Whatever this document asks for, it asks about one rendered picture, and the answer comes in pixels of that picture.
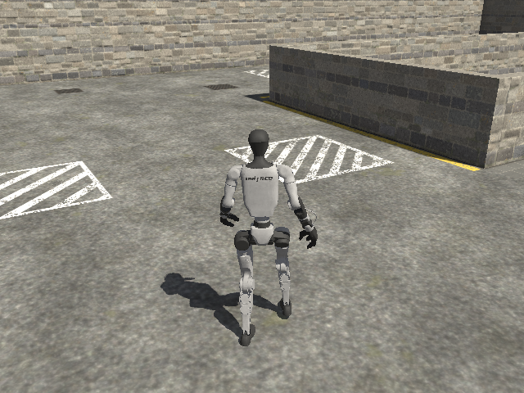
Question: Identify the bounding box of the right robot hand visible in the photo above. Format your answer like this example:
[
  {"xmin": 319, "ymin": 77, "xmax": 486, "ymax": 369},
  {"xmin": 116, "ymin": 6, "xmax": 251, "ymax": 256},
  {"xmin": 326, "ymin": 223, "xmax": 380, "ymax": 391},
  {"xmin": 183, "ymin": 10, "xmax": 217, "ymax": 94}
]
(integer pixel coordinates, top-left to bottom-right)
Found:
[{"xmin": 299, "ymin": 227, "xmax": 318, "ymax": 249}]

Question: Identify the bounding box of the right robot forearm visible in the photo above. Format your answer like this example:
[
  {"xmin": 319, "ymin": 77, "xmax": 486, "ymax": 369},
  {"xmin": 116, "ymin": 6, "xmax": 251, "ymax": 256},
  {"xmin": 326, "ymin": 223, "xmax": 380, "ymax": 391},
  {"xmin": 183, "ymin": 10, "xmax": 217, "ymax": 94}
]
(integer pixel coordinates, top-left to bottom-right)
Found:
[{"xmin": 294, "ymin": 197, "xmax": 314, "ymax": 232}]

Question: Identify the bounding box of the humanoid robot head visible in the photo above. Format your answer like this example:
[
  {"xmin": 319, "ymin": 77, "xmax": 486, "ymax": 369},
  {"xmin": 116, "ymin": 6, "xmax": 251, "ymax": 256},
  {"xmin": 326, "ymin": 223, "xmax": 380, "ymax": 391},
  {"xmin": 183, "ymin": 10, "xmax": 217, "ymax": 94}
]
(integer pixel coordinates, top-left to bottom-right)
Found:
[{"xmin": 246, "ymin": 129, "xmax": 273, "ymax": 169}]

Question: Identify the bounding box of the robot left upper arm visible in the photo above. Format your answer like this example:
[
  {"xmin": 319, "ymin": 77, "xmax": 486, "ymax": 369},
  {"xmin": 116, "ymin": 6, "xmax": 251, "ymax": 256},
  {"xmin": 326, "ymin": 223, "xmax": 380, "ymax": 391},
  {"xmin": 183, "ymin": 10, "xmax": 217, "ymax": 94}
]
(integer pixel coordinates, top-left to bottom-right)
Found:
[{"xmin": 222, "ymin": 165, "xmax": 243, "ymax": 208}]

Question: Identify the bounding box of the left robot hand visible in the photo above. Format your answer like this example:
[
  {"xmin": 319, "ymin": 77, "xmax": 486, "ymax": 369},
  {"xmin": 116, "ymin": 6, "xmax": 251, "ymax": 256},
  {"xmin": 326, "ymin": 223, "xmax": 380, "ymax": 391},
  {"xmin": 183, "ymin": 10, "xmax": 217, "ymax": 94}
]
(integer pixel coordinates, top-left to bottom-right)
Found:
[{"xmin": 220, "ymin": 213, "xmax": 239, "ymax": 227}]

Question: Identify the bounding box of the robot right thigh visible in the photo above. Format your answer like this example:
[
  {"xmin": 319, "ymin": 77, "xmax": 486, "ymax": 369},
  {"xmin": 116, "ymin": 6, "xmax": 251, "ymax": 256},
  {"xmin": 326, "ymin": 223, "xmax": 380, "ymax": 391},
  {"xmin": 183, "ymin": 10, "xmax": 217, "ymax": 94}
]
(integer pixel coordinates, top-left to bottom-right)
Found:
[{"xmin": 273, "ymin": 227, "xmax": 290, "ymax": 273}]

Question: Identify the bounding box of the robot right upper arm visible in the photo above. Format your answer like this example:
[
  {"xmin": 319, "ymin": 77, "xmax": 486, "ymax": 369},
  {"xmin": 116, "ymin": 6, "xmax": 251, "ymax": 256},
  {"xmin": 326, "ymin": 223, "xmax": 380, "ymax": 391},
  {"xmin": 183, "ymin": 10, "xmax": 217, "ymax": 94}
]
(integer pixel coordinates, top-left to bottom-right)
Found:
[{"xmin": 276, "ymin": 165, "xmax": 301, "ymax": 210}]

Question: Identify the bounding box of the left robot forearm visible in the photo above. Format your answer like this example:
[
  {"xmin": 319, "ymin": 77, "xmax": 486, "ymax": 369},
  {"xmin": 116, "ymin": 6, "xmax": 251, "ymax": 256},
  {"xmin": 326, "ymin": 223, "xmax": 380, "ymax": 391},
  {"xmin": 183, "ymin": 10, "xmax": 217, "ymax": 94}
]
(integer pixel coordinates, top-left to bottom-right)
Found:
[{"xmin": 220, "ymin": 196, "xmax": 231, "ymax": 219}]

